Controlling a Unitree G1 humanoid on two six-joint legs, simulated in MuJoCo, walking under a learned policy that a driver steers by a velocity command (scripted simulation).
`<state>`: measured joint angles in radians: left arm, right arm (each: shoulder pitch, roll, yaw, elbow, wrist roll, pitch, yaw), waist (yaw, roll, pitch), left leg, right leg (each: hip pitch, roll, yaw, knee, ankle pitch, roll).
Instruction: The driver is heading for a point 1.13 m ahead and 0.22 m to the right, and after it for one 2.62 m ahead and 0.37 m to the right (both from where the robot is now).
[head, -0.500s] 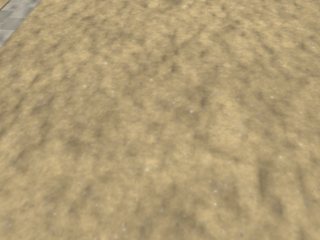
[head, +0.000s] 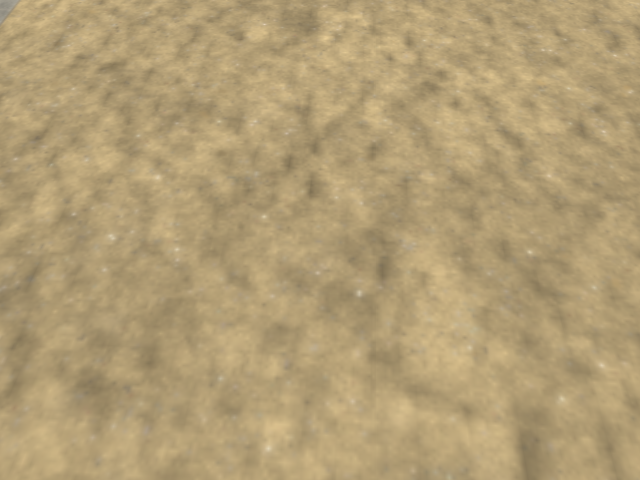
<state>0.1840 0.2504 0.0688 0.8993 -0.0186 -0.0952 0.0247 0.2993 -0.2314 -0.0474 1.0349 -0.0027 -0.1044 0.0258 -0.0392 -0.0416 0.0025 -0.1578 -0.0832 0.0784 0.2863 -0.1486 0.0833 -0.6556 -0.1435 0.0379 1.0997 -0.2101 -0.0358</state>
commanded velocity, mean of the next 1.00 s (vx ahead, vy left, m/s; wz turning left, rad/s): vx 0.50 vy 0.00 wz -0.06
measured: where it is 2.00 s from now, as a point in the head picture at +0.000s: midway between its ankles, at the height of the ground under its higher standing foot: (374, 258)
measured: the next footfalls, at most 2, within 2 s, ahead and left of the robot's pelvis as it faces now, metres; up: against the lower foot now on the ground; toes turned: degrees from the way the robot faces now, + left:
right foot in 0.28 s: +0.36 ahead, -0.16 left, +0.00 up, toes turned -3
left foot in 0.86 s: +0.67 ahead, +0.09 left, +0.00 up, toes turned +2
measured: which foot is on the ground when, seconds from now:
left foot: down 0.00-0.30, up 0.32-0.84, down 0.86-1.00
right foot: up 0.00-0.26, down 0.28-0.86, up 0.88-1.00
